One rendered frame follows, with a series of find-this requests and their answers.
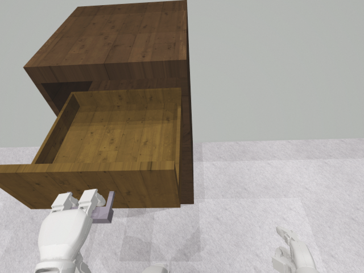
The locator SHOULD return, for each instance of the handle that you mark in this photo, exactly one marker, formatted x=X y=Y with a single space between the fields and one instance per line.
x=102 y=214

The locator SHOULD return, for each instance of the cabinet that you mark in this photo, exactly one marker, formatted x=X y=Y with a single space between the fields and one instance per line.
x=120 y=47

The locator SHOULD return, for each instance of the robot right hand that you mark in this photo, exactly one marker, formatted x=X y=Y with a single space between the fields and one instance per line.
x=299 y=255

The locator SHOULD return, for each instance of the robot left forearm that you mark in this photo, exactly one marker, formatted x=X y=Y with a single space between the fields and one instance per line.
x=55 y=266

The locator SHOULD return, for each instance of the robot left shin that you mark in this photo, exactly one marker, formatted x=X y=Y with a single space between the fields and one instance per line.
x=160 y=264

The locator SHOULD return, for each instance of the robot left hand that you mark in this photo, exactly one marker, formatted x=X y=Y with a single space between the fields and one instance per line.
x=64 y=231

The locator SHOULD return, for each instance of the drawer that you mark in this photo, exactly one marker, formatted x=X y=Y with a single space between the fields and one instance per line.
x=126 y=141

